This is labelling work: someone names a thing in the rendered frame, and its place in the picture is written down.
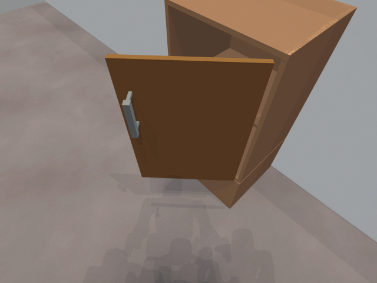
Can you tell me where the cupboard door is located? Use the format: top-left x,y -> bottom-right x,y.
105,54 -> 275,181

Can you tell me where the handle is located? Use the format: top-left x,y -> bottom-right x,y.
122,91 -> 140,138

